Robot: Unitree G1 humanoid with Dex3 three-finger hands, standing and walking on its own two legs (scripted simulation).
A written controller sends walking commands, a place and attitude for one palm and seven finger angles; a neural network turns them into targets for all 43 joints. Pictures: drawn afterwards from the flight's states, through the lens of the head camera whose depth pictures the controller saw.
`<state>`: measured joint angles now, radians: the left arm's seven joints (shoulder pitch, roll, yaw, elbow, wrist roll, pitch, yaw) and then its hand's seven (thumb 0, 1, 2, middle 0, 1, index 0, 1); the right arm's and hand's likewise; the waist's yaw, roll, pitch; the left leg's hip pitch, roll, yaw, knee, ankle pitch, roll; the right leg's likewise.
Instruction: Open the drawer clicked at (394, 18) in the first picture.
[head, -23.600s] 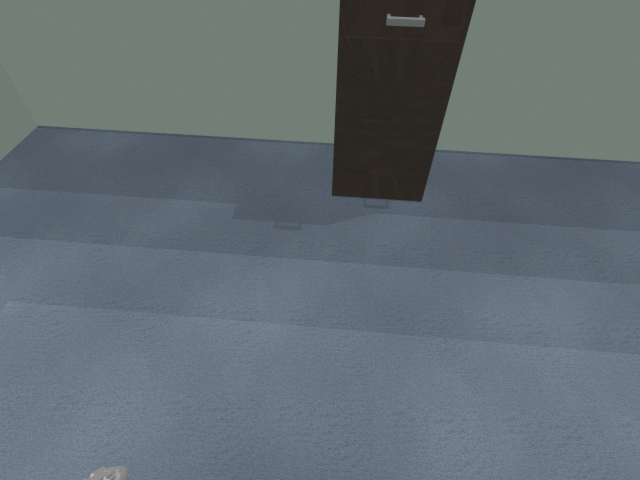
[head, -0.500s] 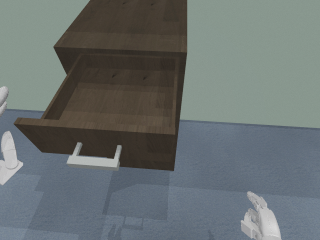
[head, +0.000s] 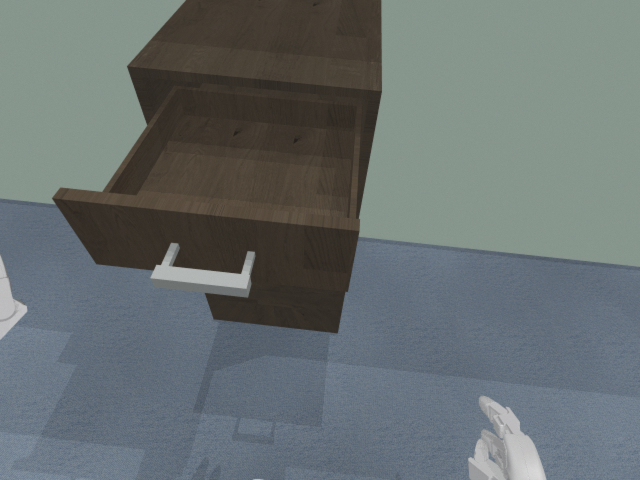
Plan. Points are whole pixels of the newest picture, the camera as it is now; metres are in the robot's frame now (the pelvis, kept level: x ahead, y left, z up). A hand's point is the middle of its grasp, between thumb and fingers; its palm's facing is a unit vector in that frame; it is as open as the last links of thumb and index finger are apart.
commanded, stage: step back with the hand held close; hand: left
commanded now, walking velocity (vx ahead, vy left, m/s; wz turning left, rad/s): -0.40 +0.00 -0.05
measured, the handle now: (206, 267) +0.36 +0.17 +0.05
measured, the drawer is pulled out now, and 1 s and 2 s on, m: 0.30 0.30 0.30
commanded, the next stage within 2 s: stop stepping back and stand still in 0.44 s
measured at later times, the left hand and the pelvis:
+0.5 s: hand out of the picture +0.11 +0.22 +0.23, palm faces +0.40 -0.81 -0.43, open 7.4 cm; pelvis -0.10 -0.01 +0.00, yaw -3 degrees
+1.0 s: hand out of the picture +0.00 +0.22 +0.23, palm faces +0.41 -0.79 -0.46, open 7.4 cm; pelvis -0.19 -0.01 +0.01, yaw -1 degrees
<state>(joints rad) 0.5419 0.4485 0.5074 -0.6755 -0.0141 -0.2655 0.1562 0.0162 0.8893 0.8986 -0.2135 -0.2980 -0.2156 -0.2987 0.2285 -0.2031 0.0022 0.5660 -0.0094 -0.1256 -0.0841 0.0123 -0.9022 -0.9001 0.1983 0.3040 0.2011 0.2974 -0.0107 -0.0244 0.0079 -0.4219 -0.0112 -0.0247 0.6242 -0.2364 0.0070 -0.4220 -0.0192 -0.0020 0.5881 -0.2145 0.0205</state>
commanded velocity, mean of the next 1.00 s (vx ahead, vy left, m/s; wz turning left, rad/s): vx -0.10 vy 0.01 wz -0.02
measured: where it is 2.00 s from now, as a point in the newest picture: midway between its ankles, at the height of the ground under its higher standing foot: outside the picture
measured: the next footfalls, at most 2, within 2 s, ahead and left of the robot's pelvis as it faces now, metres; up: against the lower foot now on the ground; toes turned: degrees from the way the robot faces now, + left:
right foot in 0.50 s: -0.15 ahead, -0.10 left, +0.00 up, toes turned +2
left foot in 0.68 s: -0.06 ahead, +0.08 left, +0.00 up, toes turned +1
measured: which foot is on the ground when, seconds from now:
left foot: down 0.00-0.50, up 0.52-0.66, down 0.68-0.92, up 0.94-1.00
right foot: down 0.00-0.20, up 0.22-0.48, down 0.50-1.00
